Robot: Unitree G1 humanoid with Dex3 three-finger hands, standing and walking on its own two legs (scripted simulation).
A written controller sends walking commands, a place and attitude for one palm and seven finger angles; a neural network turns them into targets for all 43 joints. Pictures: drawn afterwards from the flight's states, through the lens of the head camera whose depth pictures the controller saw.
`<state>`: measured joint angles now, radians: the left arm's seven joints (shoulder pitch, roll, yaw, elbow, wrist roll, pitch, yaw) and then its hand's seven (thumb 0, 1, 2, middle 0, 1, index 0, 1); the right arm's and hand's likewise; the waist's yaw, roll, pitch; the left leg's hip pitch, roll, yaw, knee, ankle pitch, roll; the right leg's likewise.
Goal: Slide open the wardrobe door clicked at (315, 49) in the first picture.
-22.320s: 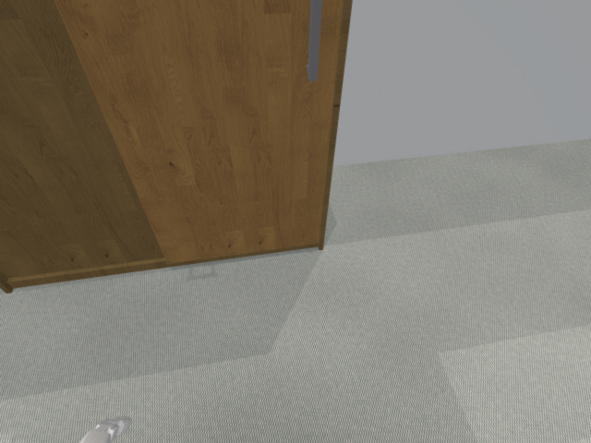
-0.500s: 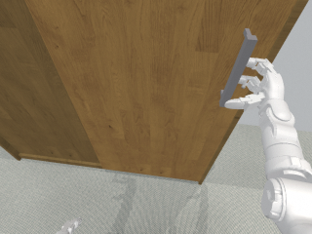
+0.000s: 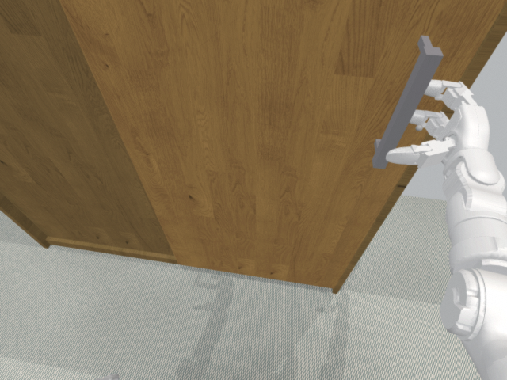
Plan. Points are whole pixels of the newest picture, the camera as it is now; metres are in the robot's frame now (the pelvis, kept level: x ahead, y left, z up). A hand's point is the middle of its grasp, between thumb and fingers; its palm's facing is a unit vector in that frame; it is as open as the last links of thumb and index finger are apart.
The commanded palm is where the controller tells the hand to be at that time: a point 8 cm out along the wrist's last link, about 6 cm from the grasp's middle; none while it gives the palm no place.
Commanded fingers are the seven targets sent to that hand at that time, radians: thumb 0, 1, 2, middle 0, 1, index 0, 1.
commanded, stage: feel for the door with the fingertips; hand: right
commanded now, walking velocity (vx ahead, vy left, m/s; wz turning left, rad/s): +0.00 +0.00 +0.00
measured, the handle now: (399, 109) +0.53 -0.15 +0.16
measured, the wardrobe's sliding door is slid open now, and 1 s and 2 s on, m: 0.00 0.00 0.00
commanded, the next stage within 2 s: slide the fingers in behind the handle in 0.04 s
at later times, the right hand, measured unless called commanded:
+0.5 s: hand (420, 128) +0.48 -0.17 +0.17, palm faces +0.00 +1.00 +0.00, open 13.9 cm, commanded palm +0.45 -0.21 +0.16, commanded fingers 0.00 0.50 -0.30 0.30 1.20 0.30 1.20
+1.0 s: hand (403, 129) +0.48 -0.15 +0.16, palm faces +0.03 +1.00 +0.01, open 14.0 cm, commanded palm +0.44 -0.19 +0.16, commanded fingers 0.00 0.50 -0.30 0.30 1.20 0.30 1.20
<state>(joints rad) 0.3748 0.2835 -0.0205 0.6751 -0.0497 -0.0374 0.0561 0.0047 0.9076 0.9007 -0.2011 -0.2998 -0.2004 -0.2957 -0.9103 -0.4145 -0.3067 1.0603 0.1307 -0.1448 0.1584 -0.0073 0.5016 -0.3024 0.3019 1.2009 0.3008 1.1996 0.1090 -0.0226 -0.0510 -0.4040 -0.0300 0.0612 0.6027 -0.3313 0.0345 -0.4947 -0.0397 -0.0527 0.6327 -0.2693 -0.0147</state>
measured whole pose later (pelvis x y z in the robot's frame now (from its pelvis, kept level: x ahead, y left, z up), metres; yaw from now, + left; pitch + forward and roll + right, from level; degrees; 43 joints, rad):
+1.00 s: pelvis +0.00 -0.01 +0.00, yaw +0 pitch +7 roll +1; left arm 0.36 0.26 -0.02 0.66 -0.04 -0.05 0.04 0.00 0.91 0.90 -0.20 -0.30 -0.20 -0.30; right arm -0.87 -0.32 -0.26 0.99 0.13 -0.12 0.08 -0.01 0.50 -0.30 0.30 1.20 0.30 1.20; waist 0.09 -0.03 -0.06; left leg -0.39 -0.02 0.05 0.61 -0.34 0.03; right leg -0.48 -0.03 -0.06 0.64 -0.28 -0.02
